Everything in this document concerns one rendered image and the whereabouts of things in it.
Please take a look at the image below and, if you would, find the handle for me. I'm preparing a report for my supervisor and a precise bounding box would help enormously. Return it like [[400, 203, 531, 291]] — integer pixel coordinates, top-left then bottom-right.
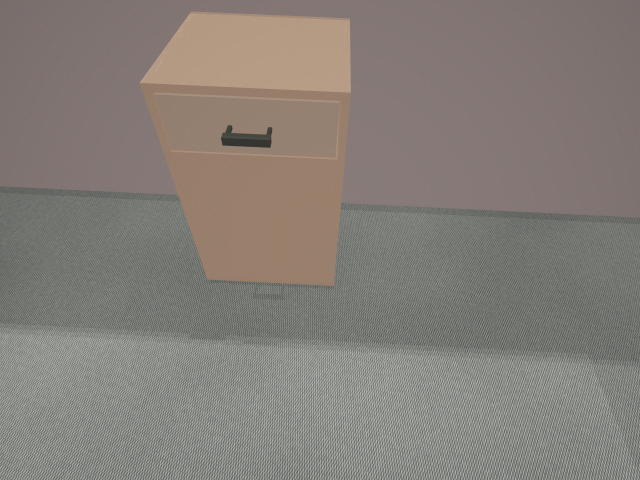
[[221, 125, 272, 148]]

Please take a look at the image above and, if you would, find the cabinet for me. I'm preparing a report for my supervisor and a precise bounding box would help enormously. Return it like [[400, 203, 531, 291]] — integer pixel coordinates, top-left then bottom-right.
[[140, 11, 351, 286]]

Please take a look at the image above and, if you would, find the drawer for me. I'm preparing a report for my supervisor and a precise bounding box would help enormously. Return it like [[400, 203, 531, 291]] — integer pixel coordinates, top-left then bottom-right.
[[154, 92, 339, 158]]

